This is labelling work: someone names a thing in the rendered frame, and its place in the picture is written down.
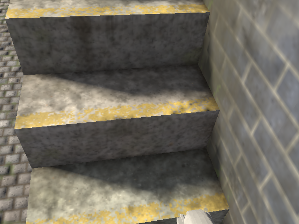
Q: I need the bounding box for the right robot thigh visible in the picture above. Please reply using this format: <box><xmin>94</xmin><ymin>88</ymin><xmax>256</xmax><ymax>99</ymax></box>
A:
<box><xmin>177</xmin><ymin>209</ymin><xmax>215</xmax><ymax>224</ymax></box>

